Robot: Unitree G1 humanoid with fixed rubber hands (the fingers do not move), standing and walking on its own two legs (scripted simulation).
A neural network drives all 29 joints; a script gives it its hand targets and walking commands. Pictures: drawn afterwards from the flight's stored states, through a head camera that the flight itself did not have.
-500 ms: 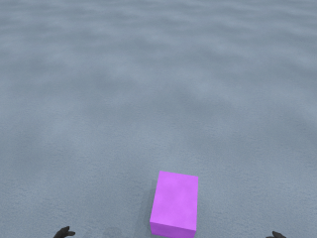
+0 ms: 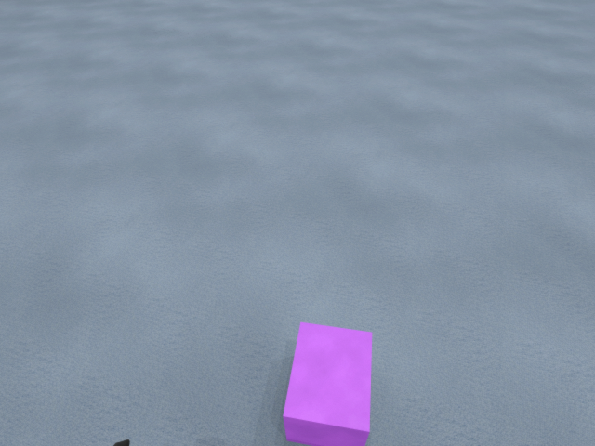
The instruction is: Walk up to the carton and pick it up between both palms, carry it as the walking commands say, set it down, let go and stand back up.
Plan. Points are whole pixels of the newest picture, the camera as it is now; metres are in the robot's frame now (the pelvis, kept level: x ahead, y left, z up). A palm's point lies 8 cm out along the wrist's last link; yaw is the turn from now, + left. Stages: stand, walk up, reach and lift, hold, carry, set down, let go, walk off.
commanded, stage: stand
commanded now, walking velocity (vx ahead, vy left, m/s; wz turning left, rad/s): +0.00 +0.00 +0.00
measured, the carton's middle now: (329, 386) +0.49 -0.05 -0.67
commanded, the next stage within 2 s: none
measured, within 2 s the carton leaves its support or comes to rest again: neither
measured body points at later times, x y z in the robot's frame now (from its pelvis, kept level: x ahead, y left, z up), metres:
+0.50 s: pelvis -0.02 +0.00 +0.00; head -0.04 +0.00 +0.45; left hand +0.07 +0.31 -0.11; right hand +0.07 -0.31 -0.12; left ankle -0.03 +0.12 -0.74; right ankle -0.01 -0.11 -0.74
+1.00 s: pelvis -0.02 +0.00 +0.00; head -0.03 +0.01 +0.45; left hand +0.06 +0.32 -0.12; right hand +0.07 -0.31 -0.11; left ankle -0.03 +0.12 -0.74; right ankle -0.01 -0.11 -0.74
